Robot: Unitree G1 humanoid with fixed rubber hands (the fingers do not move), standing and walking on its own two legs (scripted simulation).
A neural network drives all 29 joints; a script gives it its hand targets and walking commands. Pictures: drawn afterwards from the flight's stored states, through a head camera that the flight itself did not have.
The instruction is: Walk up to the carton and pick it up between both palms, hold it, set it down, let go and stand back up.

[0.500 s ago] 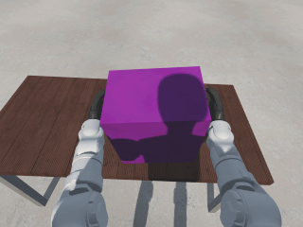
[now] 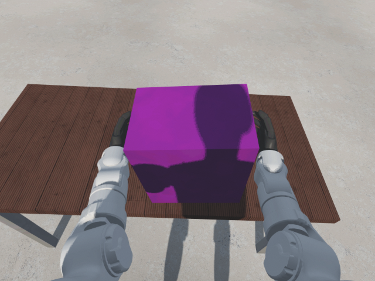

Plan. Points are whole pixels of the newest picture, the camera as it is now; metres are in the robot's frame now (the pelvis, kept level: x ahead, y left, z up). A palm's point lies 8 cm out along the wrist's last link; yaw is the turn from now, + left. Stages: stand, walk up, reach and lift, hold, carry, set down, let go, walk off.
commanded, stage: set down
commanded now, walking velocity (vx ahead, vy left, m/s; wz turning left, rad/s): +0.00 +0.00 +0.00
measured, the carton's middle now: (193, 151) +0.41 +0.01 +0.01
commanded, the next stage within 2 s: none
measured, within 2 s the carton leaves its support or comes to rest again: rests again in 1.28 s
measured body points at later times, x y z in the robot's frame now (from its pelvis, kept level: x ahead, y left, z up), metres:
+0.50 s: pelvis +0.01 +0.00 +0.00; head +0.08 +0.02 +0.44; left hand +0.43 +0.18 +0.02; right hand +0.41 -0.16 +0.04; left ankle +0.00 +0.11 -0.75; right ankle -0.03 -0.13 -0.75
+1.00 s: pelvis +0.01 +0.00 +0.00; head +0.09 +0.03 +0.44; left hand +0.43 +0.18 +0.01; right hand +0.41 -0.16 +0.03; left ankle +0.00 +0.11 -0.75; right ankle -0.03 -0.13 -0.75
